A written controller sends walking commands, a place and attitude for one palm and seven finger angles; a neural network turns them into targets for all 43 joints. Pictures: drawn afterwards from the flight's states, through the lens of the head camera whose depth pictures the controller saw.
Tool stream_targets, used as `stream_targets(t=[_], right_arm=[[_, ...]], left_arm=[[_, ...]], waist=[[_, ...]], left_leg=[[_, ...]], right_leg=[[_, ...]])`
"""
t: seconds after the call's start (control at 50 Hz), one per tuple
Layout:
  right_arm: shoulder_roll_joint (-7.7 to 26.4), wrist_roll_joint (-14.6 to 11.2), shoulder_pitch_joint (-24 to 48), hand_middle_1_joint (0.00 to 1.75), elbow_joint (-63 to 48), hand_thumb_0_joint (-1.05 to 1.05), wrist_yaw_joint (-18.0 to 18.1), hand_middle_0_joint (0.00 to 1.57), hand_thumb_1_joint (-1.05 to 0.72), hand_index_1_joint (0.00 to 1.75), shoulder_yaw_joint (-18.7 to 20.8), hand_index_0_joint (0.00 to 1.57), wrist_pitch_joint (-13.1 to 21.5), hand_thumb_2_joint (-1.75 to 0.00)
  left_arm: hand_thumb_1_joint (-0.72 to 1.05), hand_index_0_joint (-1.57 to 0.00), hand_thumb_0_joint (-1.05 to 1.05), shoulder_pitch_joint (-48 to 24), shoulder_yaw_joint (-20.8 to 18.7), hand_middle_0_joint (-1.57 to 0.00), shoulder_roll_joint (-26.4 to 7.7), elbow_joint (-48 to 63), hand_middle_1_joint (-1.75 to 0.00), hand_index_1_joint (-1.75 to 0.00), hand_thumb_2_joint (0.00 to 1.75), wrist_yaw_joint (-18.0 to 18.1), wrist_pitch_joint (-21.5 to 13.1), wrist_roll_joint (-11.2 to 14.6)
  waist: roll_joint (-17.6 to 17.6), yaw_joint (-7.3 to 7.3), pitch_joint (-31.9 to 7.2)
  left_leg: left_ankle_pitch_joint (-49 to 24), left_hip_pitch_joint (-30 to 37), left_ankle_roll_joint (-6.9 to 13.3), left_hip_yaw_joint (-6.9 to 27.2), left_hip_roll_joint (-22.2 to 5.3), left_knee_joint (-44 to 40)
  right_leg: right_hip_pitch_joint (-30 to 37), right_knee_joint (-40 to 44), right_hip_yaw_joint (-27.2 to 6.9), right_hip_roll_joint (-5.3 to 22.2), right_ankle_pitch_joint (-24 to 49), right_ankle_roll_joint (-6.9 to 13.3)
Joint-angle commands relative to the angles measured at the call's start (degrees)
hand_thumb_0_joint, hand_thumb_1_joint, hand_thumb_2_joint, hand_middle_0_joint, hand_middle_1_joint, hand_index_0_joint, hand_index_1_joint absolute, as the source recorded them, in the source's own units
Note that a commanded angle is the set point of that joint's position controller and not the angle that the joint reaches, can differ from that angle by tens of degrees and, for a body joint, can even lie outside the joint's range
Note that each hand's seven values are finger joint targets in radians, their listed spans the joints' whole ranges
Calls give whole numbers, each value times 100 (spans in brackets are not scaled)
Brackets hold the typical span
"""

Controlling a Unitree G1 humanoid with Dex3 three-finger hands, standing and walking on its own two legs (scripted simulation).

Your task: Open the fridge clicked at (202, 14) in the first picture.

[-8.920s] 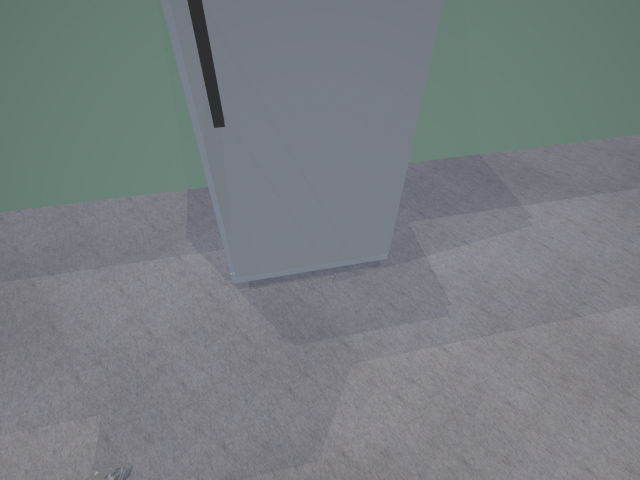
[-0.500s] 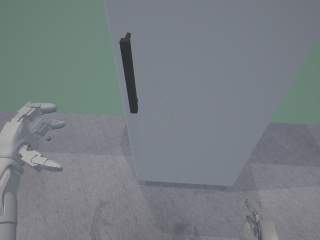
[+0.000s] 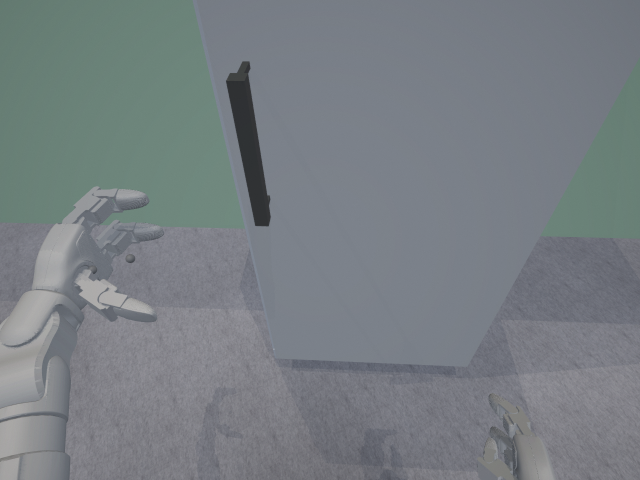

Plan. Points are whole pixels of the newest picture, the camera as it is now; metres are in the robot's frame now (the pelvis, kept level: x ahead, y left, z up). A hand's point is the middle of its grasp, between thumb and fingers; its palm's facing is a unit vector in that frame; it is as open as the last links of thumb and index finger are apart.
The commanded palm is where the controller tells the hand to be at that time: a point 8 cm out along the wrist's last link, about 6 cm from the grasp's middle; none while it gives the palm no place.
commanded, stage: move the hooked fingers beside the handle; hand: left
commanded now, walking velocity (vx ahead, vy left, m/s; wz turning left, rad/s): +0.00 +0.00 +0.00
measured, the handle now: (254, 152) +0.57 +0.17 +0.12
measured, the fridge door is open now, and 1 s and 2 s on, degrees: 0 0 0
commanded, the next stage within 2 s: none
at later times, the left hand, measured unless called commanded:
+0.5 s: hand (161, 219) +0.38 +0.24 +0.14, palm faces +0.06 -1.00 +0.00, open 14.0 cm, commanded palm +0.36 +0.29 +0.14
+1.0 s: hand (197, 181) +0.46 +0.22 +0.14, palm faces +0.05 -1.00 +0.01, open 14.0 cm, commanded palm +0.44 +0.28 +0.14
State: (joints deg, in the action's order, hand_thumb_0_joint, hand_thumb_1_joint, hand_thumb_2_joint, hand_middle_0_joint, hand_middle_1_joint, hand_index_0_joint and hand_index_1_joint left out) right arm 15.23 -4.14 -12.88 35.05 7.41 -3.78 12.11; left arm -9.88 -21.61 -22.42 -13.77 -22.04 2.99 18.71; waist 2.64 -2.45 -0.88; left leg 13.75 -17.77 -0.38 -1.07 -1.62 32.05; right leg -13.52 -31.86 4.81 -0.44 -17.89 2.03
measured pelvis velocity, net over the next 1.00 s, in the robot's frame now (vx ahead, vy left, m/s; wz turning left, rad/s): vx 0.01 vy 0.02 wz -0.03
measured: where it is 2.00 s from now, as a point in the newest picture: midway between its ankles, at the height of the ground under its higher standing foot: outside the picture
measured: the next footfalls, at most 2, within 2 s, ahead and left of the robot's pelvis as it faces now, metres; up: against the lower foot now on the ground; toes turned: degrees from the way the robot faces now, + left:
none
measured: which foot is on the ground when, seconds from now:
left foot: down 0.00-1.00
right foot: down 0.00-1.00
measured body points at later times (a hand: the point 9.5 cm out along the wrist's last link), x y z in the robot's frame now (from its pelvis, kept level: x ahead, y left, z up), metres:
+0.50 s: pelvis +0.00 +0.01 +0.00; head +0.01 +0.00 +0.45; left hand +0.37 +0.30 +0.15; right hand +0.14 -0.24 -0.09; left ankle +0.04 +0.13 -0.73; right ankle -0.01 -0.09 -0.73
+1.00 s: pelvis +0.01 +0.02 -0.01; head +0.05 +0.02 +0.44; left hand +0.45 +0.28 +0.14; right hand +0.08 -0.25 -0.12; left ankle +0.04 +0.13 -0.73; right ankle -0.01 -0.09 -0.73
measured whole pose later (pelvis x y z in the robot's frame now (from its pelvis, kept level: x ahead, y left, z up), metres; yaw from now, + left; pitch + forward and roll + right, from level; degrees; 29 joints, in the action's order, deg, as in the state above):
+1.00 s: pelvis +0.01 +0.02 -0.01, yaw -2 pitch +7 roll -1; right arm 16.0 -2.6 -19.7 37.9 4.7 -2.4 4.3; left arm -42.7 -20.8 -26.3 -52.5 -14.7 -6.6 9.9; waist 0.8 3.9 -2.5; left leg 15.8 -27.2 0.7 -2.6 -1.8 36.2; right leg -23.1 -35.1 3.1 -0.3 -18.8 1.0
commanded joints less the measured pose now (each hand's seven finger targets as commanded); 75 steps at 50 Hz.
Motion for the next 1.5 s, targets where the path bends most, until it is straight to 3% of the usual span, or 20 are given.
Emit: stream_targets(t=[0.0, 0.12, 0.16, 0.24, 0.32, 0.44, 0.56, 0.62, 0.66, 0.72, 0.76, 0.86, 0.94, 1.04, 1.1, 1.2, 1.26, 1.28, 1.4, 1.48], right_arm=[[656, -30, 521, 30, -844, 0, 22, 20, -90, 30, 270, 20, 245, -90], [672, -29, 440, 30, -856, 0, 10, 20, -90, 30, 284, 20, 115, -90], [696, -18, 394, 30, -835, 0, 6, 20, -90, 30, 303, 20, 94, -90], [680, -5, 330, 30, -820, 0, -9, 20, -90, 30, 322, 20, 77, -90], [767, -26, 200, 30, -683, 0, 8, 20, -90, 30, 333, 20, -35, -90], [751, -1, 86, 30, -680, 0, -36, 20, -90, 30, 350, 20, -123, -90], [824, 47, -166, 30, -514, 0, -60, 20, -90, 30, 380, 20, -208, -90], [852, 34, -246, 30, -499, 0, -83, 20, -90, 30, 395, 20, -291, -90], [852, 46, -319, 30, -505, 0, -115, 20, -90, 30, 416, 20, -314, -90], [866, 47, -415, 30, -475, 0, -138, 20, -90, 30, 438, 20, -355, -90], [888, 63, -517, 30, -434, 0, -147, 20, -90, 30, 454, 20, -380, -90], [943, 104, -754, 30, -275, 0, -176, 20, -90, 30, 471, 20, -477, -90], [949, 134, -896, 30, -281, 0, -238, 20, -90, 30, 494, 20, -566, -90], [972, 150, -1078, 30, -272, 0, -287, 20, -90, 30, 528, 20, -680, -90], [1009, 160, -1181, 30, -255, 0, -290, 20, -90, 30, 566, 20, -748, -90], [991, 165, -1283, 30, -193, 0, -305, 20, -90, 30, 567, 20, -855, -90], [1061, 191, -1428, 30, -101, 0, -295, 20, -90, 30, 569, 20, -898, -90], [1069, 192, -1445, 30, -109, 0, -293, 20, -90, 30, 568, 20, -903, -90], [1032, 247, -1526, 30, -170, 0, -369, 20, -90, 30, 603, 20, -942, -90], [1050, 233, -1528, 30, -208, 0, -383, 20, -90, 30, 599, 20, -1016, -90]], left_arm=[[-50, -30, 0, -1941, -618, -30, -1625, 799, -120, -120, 30, 191, -330, 33], [-50, -30, 0, -2567, -429, -30, -1582, 530, -120, -120, 30, 280, -302, -117], [-50, -30, 0, -2661, -455, -30, -1644, 448, -120, -120, 30, 289, -400, -120], [-50, -30, 0, -3027, -185, -30, -1377, 534, -120, -120, 30, 295, -555, -165], [-50, -30, 0, -3248, -272, -30, -1562, -278, -120, -120, 30, 357, -446, -218], [-50, -30, 0, -3928, -122, -30, -1526, -355, -120, -120, 30, 534, -601, -385], [-50, -30, 0, -4329, -247, -30, -1757, -1080, -120, -120, 30, 595, -844, -460], [-50, -30, 0, -4540, -229, -30, -1819, -1501, -120, -120, 30, 556, -826, -532], [-50, -30, 0, -4651, -118, -30, -1695, -1564, -120, -120, 30, 546, -881, -553], [-50, -30, 0, -5187, 121, -30, -1534, -1603, -120, -120, 30, 559, -1022, -595], [-50, -30, 0, -5299, 143, -30, -1508, -1802, -120, -120, 30, 598, -1106, -583], [-50, -30, 0, -5860, -116, -30, -1889, -2410, -120, -120, 30, 740, -1294, -705], [-50, -30, 0, -5884, -311, -30, -2161, -2661, -120, -120, 30, 796, -1445, -856], [-50, -30, 0, -6132, -178, -30, -2072, -3031, -120, -120, 30, 708, -1583, -900], [-50, -30, 0, -6197, -361, -30, -2294, -3105, -120, -120, 30, 636, -1657, -861], [-50, -30, 0, -6487, -76, -30, -2040, -3491, -120, -120, 30, 594, -1660, -940], [-50, -30, 0, -6828, -199, -30, -2287, -3865, -120, -120, 30, 668, -1649, -980], [-50, -30, 0, -6995, -308, -30, -2485, -3854, -120, -120, 30, 690, -1667, -1007], [-50, -30, 0, -6841, -342, -30, -2431, -3580, -120, -120, 30, 712, -1995, -1066], [-50, -30, 0, -6571, -408, -30, -2433, -3816, -120, -120, 30, 689, -1892, -1011]], waist=[[-143, 67, -1108], [133, 142, -1273], [-102, 158, -1359], [360, 199, -1590], [-193, 297, -1148], [236, 323, -1537], [-130, 406, -1612], [68, 413, -1581], [-31, 429, -1692], [279, 551, -1792], [-38, 591, -1792], [-118, 624, -1846], [206, 563, -2180], [150, 677, -2235], [-6, 680, -2431], [202, 845, -2094], [-161, 974, -1852], [-3, 962, -2041], [530, 829, -2875], [88, 816, -2547]], left_leg=[[-676, 767, 247, 134, 196, -346], [-696, 834, 241, 132, 189, -327], [-787, 840, 265, 131, 162, -282], [-966, 1082, 237, 170, 165, -274], [-549, 691, 254, 168, 143, -325], [-729, 884, 231, 202, 144, -271], [-760, 719, 269, 199, 121, -174], [-729, 580, 250, 181, 132, -160], [-849, 635, 266, 201, 123, -92], [-889, 802, 244, 231, 109, -45], [-897, 732, 271, 241, 92, 9], [-822, 529, 272, 249, 96, 69], [-1153, 574, 251, 204, 104, 176], [-1306, 493, 265, 169, 87, 266], [-1434, 466, 284, 155, 74, 331], [-1288, 347, 285, 153, 76, 376], [-963, 71, 322, 186, 69, 400], [-944, 63, 323, 174, 76, 416], [-1546, 585, 245, 230, 41, 576], [-1437, 239, 283, 184, 37, 549]], right_leg=[[-169, 603, -330, 14, 1325, -184], [-243, 574, -330, 8, 1305, -145], [-204, 559, -338, -17, 1380, -150], [-264, 467, -284, -32, 1532, -96], [-484, 564, -292, -24, 1158, -141], [-471, 473, -289, -30, 1230, -85], [-450, 417, -309, -47, 1318, -100], [-525, 363, -324, -25, 1338, -94], [-530, 325, -305, -41, 1425, -81], [-775, 289, -299, -58, 1389, -74], [-770, 277, -294, -76, 1394, -82], [-816, 194, -312, -72, 1339, -94], [-770, 69, -353, -74, 1691, -90], [-827, -5, -351, -108, 1909, -107], [-709, -42, -371, -126, 2097, -124], [-1081, -32, -350, -135, 1900, -135], [-1198, 29, -368, -130, 1613, -153], [-1156, 8, -422, -117, 1651, -171], [-1161, -203, -376, -168, 1905, -123], [-1065, -190, -340, -190, 1959, -147]])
